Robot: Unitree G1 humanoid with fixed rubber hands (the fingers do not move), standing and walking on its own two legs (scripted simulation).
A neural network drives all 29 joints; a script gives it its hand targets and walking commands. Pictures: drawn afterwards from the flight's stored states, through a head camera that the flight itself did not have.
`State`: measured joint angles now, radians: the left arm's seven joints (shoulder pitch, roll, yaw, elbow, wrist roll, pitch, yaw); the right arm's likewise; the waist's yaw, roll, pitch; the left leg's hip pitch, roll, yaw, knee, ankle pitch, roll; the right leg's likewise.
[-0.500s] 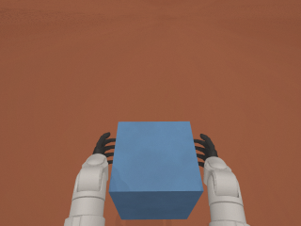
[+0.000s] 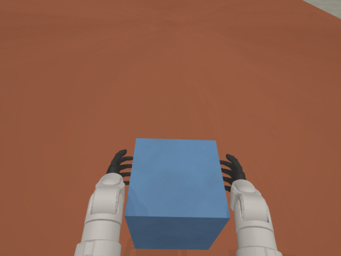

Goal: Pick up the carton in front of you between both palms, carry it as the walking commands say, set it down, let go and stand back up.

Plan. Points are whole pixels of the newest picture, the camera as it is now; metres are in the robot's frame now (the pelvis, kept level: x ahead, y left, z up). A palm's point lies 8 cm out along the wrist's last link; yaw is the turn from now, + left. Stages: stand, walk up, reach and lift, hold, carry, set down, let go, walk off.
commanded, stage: hold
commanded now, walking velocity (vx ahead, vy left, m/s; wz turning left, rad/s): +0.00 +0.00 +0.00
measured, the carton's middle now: (173, 196) +0.30 +0.00 -0.05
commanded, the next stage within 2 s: set down in 0.02 s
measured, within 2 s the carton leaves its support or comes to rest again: neither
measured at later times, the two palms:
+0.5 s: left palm (122, 180) +0.34 +0.15 -0.04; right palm (226, 185) +0.34 -0.15 -0.04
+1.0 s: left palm (126, 200) +0.37 +0.16 -0.23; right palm (207, 194) +0.41 -0.14 -0.23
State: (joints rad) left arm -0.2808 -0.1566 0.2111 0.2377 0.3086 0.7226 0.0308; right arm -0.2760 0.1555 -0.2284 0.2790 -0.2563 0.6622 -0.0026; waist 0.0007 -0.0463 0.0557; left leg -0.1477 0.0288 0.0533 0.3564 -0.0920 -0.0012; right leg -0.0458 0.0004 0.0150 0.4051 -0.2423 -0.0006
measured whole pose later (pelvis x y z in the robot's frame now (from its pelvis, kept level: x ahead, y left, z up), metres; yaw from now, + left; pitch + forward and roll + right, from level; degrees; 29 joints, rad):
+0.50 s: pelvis -0.04 +0.02 -0.04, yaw -2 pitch +4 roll +0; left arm -0.72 -0.24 0.61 0.61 0.49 0.44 0.05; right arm -0.75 0.11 -0.61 0.74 -0.52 0.38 0.10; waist 0.00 -0.02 0.14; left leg -0.60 -0.06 -0.02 0.72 -0.18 0.03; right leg -0.52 0.03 0.11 0.80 -0.35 0.01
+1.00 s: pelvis -0.02 -0.02 -0.15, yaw -2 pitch +40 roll +0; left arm -0.66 -0.15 0.50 0.50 0.25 0.25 0.06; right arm -0.78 0.07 -0.38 0.67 -0.23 0.23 -0.01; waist 0.06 -0.05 -0.20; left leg -1.58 -0.03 -0.07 1.24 -0.36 -0.05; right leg -1.49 0.10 0.04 1.33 -0.53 -0.02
